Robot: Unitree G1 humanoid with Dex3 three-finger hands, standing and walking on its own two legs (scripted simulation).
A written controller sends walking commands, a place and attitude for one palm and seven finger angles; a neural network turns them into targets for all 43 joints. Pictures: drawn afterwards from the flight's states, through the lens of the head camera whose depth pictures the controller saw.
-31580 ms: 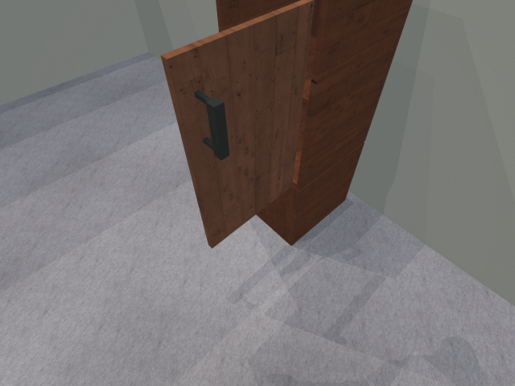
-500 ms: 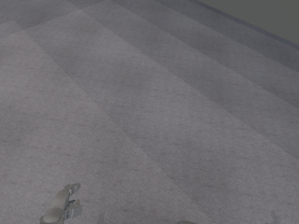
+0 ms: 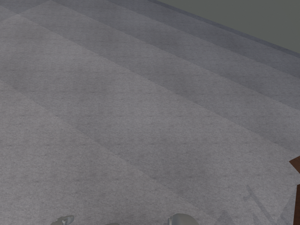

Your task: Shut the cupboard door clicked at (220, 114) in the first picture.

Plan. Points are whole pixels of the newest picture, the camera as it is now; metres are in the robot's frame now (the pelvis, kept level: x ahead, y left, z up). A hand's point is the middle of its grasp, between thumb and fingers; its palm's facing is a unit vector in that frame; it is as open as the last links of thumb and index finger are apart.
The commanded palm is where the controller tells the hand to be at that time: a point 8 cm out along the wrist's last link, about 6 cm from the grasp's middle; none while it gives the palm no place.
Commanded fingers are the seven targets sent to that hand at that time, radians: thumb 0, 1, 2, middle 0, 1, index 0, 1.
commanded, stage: turn to face it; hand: left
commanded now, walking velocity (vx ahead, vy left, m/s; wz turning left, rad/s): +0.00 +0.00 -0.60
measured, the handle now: out of the picture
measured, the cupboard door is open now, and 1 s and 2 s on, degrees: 57 57 57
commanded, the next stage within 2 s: take the last steps up to it in 1.64 s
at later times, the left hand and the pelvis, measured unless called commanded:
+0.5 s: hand (95, 208) +0.17 +0.17 -0.18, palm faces -0.28 -0.94 -0.20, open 7.3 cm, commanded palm none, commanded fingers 0.00 0.90 0.90 -0.20 -0.30 -0.20 -0.30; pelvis +0.03 +0.01 -0.02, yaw -17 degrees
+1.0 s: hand (124, 184) +0.25 +0.09 -0.16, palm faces -0.57 -0.78 -0.26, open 7.3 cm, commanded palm none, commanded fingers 0.00 0.90 0.90 -0.20 -0.30 -0.20 -0.30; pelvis +0.04 -0.01 -0.01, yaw -35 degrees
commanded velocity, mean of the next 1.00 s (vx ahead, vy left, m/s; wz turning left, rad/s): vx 0.00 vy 0.00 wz -0.60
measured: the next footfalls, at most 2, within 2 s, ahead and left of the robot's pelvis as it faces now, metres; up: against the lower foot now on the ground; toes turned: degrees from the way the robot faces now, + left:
right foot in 0.18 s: +0.02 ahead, -0.15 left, +0.00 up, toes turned -12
left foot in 0.48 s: +0.11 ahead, +0.10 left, +0.00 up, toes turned -12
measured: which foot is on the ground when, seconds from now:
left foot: down 0.00-0.18, up 0.20-0.46, down 0.48-0.84, up 0.86-1.00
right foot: up 0.00-0.16, down 0.18-0.48, up 0.50-0.82, down 0.84-1.00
